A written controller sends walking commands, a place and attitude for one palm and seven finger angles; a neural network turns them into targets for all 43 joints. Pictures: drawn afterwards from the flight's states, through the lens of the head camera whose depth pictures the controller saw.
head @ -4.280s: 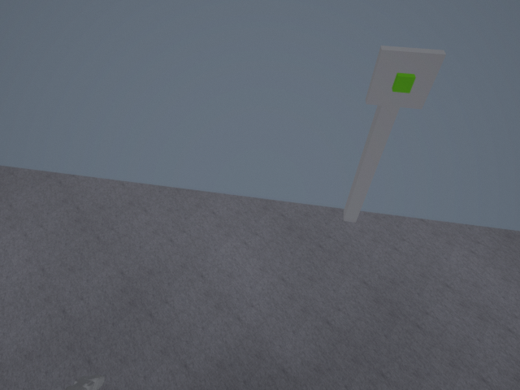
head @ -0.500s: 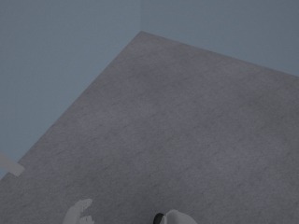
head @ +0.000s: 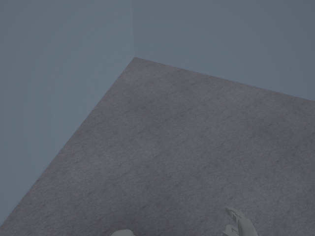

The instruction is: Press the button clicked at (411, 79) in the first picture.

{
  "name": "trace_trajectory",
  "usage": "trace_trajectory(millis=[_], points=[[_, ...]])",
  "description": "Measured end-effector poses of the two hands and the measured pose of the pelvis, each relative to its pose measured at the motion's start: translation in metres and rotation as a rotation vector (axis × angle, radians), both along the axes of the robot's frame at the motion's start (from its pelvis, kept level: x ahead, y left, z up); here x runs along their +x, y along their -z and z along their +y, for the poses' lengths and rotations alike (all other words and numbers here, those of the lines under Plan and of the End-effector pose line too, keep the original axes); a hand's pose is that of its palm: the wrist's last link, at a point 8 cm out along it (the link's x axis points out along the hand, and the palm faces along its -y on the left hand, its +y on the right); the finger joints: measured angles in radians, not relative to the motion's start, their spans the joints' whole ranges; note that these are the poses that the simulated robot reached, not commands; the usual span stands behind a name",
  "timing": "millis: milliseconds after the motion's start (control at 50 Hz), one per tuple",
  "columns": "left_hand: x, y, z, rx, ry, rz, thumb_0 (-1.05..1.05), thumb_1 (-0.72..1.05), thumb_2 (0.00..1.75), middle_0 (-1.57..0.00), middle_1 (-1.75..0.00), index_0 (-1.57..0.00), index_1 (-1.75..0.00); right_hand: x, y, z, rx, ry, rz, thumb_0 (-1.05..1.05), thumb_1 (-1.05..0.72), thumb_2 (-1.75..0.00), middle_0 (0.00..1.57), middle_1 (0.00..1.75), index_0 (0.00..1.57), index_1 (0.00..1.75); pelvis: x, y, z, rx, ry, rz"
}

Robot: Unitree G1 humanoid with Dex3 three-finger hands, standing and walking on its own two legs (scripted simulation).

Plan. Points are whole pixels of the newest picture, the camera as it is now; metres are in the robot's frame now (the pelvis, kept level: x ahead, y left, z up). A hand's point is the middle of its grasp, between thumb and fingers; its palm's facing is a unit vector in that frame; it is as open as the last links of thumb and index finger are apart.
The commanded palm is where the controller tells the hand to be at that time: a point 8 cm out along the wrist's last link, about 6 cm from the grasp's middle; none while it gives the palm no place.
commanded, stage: walk to a spot facing it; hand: left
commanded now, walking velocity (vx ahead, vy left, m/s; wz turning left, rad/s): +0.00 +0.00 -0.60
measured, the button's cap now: out of the picture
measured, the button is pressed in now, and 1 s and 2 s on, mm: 0 0 0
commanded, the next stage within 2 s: turn to face it in 0.26 s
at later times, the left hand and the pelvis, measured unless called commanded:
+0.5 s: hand (134, 181) +0.29 +0.12 -0.14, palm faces -0.27 -0.92 -0.28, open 7.4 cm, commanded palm none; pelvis +0.11 -0.04 +0.00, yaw -15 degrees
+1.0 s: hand (103, 211) +0.20 +0.19 -0.16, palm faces +0.05 -0.97 -0.23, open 7.4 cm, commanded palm none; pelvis +0.13 -0.01 +0.01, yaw +0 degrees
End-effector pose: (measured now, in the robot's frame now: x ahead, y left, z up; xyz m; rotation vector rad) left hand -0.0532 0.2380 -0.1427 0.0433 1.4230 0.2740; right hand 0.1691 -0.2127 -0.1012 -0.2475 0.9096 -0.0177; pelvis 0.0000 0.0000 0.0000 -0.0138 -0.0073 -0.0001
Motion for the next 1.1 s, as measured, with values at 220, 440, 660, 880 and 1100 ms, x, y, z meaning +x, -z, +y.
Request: trace_trajectory(millis=[220,440,660,880,1100], points=[[0.166,-0.017,0.021,-0.001,0.213,-0.108,0.01,0.91,0.89,-0.2,-0.3,-0.19,-0.3,-0.078,0.005,-0.021,-0.036,0.32,0.237,-0.02,-0.94,-0.9,0.2,0.3,0.21,0.3,0.058,-0.016,0.014,0.0,0.147,-0.01],[0.334,-0.028,-0.054,0.066,0.507,-0.311,0.01,0.91,0.89,-0.2,-0.3,-0.19,-0.3,-0.155,0.05,-0.057,0.047,0.55,0.475,0.0,-0.92,-0.9,0.2,0.3,0.2,0.3,0.1,0.006,-0.028,0.026,0.269,0.002],[0.351,-0.039,-0.104,-0.004,0.466,-0.354,0.01,0.91,0.89,-0.2,-0.3,-0.2,-0.3,-0.108,0.042,-0.041,0.128,0.477,0.49,0.0,-0.91,-0.9,0.2,0.3,0.2,0.3,0.124,-0.011,-0.043,0.023,0.186,-0.007],[0.281,0.006,-0.035,-0.016,0.215,-0.204,0.01,0.91,0.89,-0.21,-0.3,-0.2,-0.3,-0.031,0.03,-0.047,-0.016,0.313,0.385,0.01,-0.93,-0.9,0.2,0.3,0.2,0.3,0.131,0.004,-0.017,-0.004,0.052,0.012],[0.23,-0.025,0.009,0.093,0.09,-0.124,0.01,0.91,0.89,-0.2,-0.3,-0.19,-0.3,0.018,0.01,-0.063,-0.061,0.184,0.324,0.0,-0.91,-0.9,0.2,0.3,0.2,0.3,0.13,-0.016,-0.023,-0.009,-0.042,0.03]])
